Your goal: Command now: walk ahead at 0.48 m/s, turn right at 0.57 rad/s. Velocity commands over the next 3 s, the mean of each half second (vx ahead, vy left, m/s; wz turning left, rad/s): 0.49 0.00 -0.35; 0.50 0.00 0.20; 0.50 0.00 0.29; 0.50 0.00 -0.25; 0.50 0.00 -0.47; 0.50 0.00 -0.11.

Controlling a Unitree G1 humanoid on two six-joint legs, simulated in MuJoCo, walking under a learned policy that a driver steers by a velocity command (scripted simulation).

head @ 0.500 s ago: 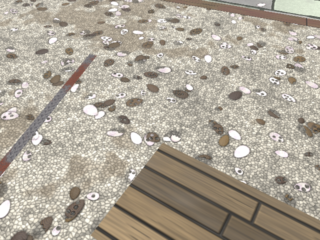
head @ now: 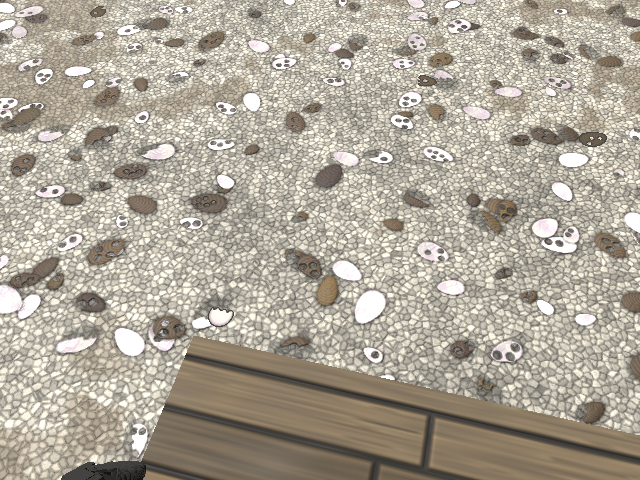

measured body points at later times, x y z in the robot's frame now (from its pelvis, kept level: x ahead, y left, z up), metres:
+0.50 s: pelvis +0.31 +0.01 +0.01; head +0.34 +0.01 +0.46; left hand +0.34 +0.29 -0.12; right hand +0.50 -0.25 -0.07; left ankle +0.44 +0.10 -0.71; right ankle +0.11 -0.06 -0.70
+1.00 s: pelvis +0.58 -0.06 +0.01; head +0.62 -0.07 +0.46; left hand +0.83 +0.16 -0.05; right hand +0.56 -0.34 -0.12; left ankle +0.44 +0.09 -0.68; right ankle +0.67 -0.18 -0.71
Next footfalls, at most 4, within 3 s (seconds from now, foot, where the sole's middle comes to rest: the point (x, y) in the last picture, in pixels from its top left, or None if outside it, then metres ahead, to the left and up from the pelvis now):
0.48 left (282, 460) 0.48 0.09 -0.75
0.96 right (405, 350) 0.71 -0.18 -0.75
1.44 left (273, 268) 0.94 0.12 -0.75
2.00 right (355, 172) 1.26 -0.11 -0.75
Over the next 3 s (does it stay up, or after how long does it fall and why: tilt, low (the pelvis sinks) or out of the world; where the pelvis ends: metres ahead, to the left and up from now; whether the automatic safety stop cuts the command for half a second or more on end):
stays up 1.64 -0.13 0.01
